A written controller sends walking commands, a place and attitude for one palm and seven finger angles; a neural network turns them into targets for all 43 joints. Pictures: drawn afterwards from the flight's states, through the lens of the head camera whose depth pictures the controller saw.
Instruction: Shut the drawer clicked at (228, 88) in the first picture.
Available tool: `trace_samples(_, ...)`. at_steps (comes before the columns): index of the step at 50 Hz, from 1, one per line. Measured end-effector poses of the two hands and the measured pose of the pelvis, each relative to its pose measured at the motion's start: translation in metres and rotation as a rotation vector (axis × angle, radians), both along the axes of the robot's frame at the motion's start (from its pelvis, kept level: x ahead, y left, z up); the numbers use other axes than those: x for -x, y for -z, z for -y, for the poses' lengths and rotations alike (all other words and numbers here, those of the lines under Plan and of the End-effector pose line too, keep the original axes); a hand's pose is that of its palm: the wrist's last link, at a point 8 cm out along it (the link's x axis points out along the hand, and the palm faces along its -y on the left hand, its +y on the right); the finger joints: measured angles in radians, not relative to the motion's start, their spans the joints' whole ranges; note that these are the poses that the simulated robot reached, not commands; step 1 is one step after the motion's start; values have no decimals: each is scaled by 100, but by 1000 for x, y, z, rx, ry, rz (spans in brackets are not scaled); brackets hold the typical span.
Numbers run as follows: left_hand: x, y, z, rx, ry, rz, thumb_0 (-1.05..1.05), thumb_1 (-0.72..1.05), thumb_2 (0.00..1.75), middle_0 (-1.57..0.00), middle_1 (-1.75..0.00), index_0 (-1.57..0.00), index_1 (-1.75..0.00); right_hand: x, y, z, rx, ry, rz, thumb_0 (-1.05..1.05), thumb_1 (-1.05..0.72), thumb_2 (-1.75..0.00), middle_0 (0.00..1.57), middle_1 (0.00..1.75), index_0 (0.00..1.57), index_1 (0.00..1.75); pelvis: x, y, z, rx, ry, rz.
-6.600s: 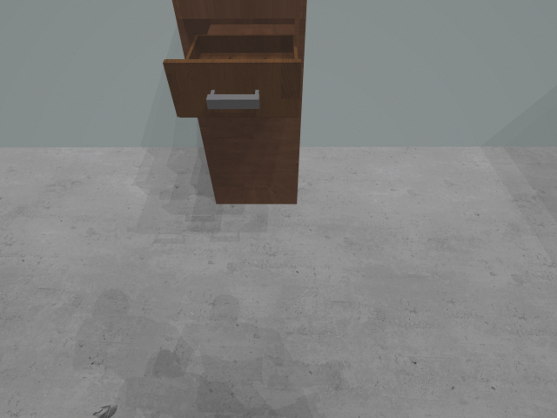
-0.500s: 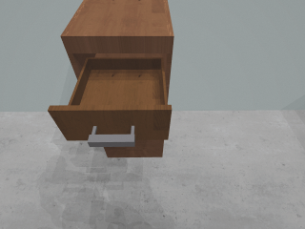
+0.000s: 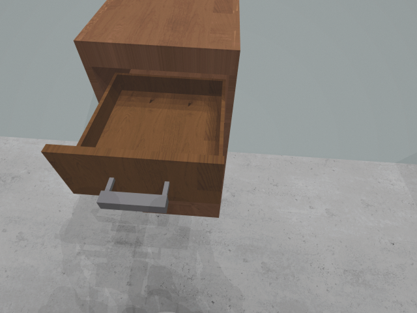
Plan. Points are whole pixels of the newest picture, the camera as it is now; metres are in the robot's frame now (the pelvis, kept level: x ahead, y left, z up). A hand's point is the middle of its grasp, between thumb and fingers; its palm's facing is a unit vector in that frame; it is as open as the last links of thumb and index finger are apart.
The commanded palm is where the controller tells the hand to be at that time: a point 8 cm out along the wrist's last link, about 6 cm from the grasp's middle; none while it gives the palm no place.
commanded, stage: come to a stop and stand still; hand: left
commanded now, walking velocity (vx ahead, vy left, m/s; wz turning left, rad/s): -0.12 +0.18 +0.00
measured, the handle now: (136, 192) +0.34 +0.18 +0.01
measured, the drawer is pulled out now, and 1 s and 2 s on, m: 0.29 0.29 0.29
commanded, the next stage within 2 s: look again from close up in 1.32 s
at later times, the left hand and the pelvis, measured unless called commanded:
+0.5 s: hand out of the picture +0.05 +0.14 -0.16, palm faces +0.00 -0.97 -0.24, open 7.3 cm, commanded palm none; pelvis +0.03 -0.04 +0.01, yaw -1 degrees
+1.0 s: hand out of the picture +0.04 +0.11 -0.16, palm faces +0.02 -0.98 -0.19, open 7.3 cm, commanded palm none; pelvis +0.05 -0.06 +0.01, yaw -1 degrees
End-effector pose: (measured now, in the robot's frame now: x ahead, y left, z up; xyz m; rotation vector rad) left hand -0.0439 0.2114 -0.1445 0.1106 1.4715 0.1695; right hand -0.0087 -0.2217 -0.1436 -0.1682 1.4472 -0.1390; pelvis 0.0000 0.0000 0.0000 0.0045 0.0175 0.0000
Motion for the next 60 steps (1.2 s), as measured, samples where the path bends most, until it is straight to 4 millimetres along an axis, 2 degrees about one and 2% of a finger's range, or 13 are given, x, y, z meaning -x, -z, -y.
trace_samples(4,21,3,13,41,-22,-101,0,91,89,-20,-29,-20,-30,-59,-7,9,34,-33,115,1,-91,-90,20,30,20,30,-13,1,1,5,14,8)
trace_samples(7,26,12,18,67,-21,-163,0,91,89,-20,-30,-20,-30,-95,-7,9,54,-35,225,1,-91,-90,20,30,20,30,-24,9,-1,7,34,26)
trace_samples(10,11,11,18,54,-11,-155,1,91,89,-20,-30,-20,-30,-112,-10,3,37,-36,272,1,-91,-90,20,30,20,30,-29,6,1,-17,53,38)
trace_samples(13,-15,5,15,23,-4,-82,1,91,89,-20,-30,-20,-30,-119,-8,-3,-1,-52,270,0,-91,-90,20,30,20,30,-27,1,5,-22,43,39)
trace_samples(16,-41,0,13,-16,7,12,1,91,89,-20,-30,-20,-30,-121,-2,-1,-36,-51,267,0,-92,-90,20,30,20,30,-23,1,13,-33,30,33)
trace_samples(22,-75,-13,18,-55,54,105,1,91,90,-20,-29,-20,-30,-114,-2,20,-60,-11,253,-1,-93,-90,20,30,20,30,-24,-4,30,-24,21,14)
trace_samples(28,-103,-16,24,-64,82,152,1,92,89,-20,-29,-20,-30,-81,-5,46,-22,16,173,-1,-93,-90,20,30,20,30,-32,-7,43,-24,22,9)
trace_samples(33,-117,-18,30,-61,84,178,1,92,89,-20,-30,-20,-30,-52,-5,57,-8,25,76,0,-92,-90,20,30,20,30,-38,-9,51,-20,21,15)
trace_samples(38,-116,-17,36,-56,81,160,1,93,89,-20,-30,-20,-30,-34,-5,57,-17,35,16,1,-91,-90,20,30,20,30,-42,-11,56,-18,19,22)
trace_samples(43,-104,-15,43,-43,69,114,1,93,89,-20,-30,-20,-30,-30,-5,51,-37,38,-11,1,-91,-90,20,30,20,30,-46,-11,59,-15,18,22)
trace_samples(49,-87,-13,54,-16,44,59,1,92,89,-20,-30,-20,-30,-39,-4,43,-53,30,-8,1,-91,-90,20,30,20,30,-52,-12,60,-13,17,20)
trace_samples(60,-69,-8,70,26,7,3,1,91,89,-20,-30,-20,-30,-60,-7,50,-17,18,20,2,-92,-90,20,30,20,30,-63,-12,59,-13,16,21)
